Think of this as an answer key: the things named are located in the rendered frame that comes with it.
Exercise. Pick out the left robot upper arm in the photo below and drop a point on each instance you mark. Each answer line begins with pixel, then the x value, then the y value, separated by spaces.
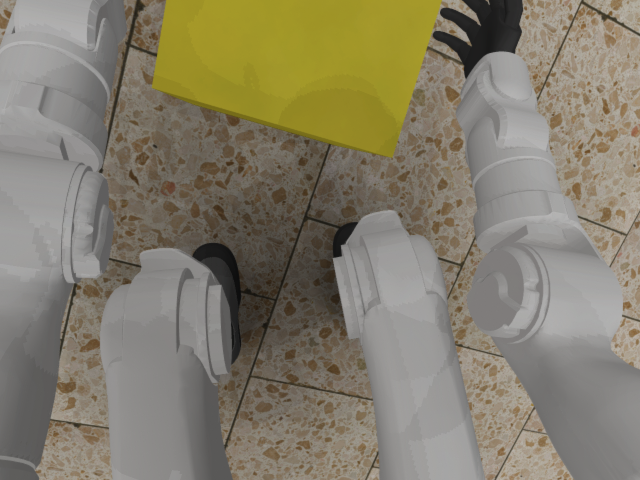
pixel 56 228

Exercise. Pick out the left robot forearm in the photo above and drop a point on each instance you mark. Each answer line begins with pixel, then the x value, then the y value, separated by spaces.
pixel 57 66

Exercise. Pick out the right robot forearm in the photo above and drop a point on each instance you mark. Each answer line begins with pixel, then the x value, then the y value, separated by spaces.
pixel 513 173

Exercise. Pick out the left robot foot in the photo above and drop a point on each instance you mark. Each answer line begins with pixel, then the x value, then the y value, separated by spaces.
pixel 221 261

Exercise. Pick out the robot left thigh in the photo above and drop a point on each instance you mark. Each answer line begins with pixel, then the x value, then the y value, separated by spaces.
pixel 163 408

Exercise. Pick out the carton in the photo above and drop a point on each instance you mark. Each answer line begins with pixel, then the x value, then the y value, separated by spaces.
pixel 337 71

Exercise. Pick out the right robot upper arm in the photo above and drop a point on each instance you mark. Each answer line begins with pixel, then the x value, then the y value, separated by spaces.
pixel 552 314

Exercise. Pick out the robot right hand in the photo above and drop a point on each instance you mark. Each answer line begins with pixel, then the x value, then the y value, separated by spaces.
pixel 499 30

